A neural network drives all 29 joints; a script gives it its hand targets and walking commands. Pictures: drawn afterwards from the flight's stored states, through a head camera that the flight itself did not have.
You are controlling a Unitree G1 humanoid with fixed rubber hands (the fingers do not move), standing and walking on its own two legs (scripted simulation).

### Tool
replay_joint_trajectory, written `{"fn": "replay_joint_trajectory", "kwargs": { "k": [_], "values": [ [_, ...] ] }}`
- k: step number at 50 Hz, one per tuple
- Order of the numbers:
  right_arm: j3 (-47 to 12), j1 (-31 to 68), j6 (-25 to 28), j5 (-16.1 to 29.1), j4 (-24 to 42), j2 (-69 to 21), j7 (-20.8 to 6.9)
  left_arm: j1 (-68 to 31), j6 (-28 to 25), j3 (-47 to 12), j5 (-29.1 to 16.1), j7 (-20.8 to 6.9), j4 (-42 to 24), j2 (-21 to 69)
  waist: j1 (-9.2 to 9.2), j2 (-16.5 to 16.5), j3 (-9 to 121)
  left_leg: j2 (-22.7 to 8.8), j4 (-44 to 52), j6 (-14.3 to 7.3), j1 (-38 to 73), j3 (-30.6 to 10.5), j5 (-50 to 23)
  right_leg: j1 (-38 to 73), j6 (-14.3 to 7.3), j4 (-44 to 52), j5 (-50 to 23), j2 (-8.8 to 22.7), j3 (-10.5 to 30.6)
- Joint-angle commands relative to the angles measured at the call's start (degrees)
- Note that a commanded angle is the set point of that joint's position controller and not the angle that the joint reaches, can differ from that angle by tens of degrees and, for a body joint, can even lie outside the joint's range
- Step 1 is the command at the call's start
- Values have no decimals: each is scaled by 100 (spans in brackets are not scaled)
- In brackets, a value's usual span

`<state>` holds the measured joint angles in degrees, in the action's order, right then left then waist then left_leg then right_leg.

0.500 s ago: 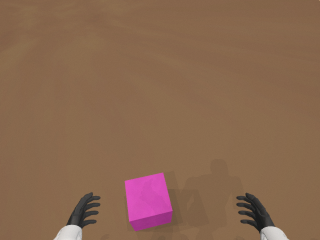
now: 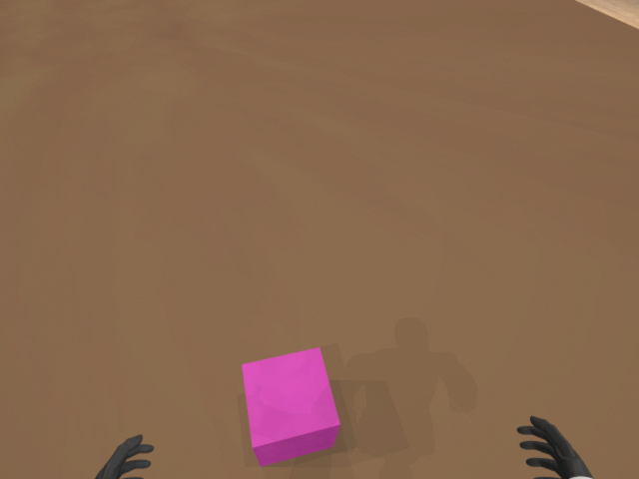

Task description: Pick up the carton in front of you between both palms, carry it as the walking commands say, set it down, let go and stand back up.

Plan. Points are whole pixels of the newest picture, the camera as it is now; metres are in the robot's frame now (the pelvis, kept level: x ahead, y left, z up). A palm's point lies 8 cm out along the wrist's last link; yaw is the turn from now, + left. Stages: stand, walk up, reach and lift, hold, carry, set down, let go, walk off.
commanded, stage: stand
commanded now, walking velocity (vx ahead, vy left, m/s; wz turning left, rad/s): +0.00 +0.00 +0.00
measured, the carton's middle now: (289, 407) +0.37 +0.08 -0.64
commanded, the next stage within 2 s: none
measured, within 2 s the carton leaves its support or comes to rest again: neither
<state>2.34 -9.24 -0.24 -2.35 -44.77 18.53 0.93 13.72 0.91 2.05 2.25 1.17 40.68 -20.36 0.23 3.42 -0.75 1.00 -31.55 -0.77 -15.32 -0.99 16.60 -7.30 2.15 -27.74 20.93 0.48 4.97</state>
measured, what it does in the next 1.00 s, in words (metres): stands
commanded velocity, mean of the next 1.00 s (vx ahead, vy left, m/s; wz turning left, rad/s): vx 0.00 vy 0.00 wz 0.00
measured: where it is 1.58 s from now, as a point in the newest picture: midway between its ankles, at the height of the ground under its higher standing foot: outside the picture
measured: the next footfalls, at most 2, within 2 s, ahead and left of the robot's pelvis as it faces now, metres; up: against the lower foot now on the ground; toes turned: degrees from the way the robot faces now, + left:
none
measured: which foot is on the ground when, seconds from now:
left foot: down 0.00-1.00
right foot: down 0.00-1.00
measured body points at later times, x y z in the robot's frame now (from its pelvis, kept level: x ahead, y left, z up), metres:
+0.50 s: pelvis -0.01 +0.00 +0.01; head -0.01 +0.02 +0.46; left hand +0.10 +0.30 -0.11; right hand +0.11 -0.30 -0.09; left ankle +0.00 +0.11 -0.73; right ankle -0.07 -0.15 -0.73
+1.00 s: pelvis -0.02 +0.00 +0.01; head -0.02 +0.01 +0.46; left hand +0.07 +0.31 -0.11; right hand +0.08 -0.32 -0.10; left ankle +0.00 +0.11 -0.73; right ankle -0.07 -0.15 -0.73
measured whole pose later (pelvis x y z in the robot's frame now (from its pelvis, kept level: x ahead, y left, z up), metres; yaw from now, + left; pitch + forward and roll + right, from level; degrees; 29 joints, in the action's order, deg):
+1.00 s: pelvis -0.02 +0.00 +0.01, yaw +1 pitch -2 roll +0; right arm 1.0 -6.7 0.2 -1.0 -58.8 21.0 0.6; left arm 10.1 -0.3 0.8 1.5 1.1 54.9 -22.2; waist 0.5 1.7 -1.9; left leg 0.9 -23.7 -0.4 -10.8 -1.7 10.8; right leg -2.8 2.1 -20.3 15.5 1.0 3.7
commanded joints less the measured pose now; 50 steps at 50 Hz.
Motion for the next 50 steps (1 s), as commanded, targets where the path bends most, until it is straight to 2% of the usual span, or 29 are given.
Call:
{"fn": "replay_joint_trajectory", "kwargs": {
  "k": [1, 9, 32, 50],
  "values": [
    [199, 149, 74, 14, 210, 926, 35, -74, -99, 151, -12, 42, -224, -732, 10, -434, 455, -539, 405, -94, 743, -435, -2197, -262, -127, 269, -1866, 279, 37],
    [177, 255, 85, 36, -70, 972, 44, -171, -118, 121, -26, 56, 104, -785, 0, -339, 361, -563, 514, -117, 770, -448, -2130, -196, -135, 399, -1851, 346, 63],
    [120, 408, 100, 94, -820, 1148, 4, -351, -168, 78, -52, 32, 811, -961, 27, -338, 68, -606, 1001, -92, 799, -572, -1308, -167, -224, 911, -1247, 452, 159],
    [32, 463, 104, 140, -1177, 1254, -13, -453, -178, 53, -81, 9, 1197, -1068, 32, -337, 44, -633, 1137, -85, 867, -663, -1415, -50, -238, 1120, -1255, 504, 131]
  ]
}}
